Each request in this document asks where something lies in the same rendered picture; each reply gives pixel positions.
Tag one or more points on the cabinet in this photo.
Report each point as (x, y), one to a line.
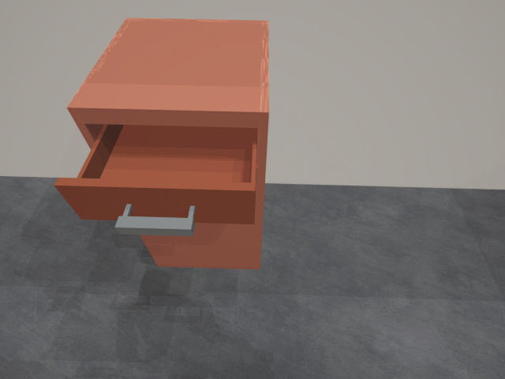
(186, 72)

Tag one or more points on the handle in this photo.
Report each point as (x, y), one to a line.
(142, 225)

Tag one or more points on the drawer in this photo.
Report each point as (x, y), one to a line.
(163, 170)

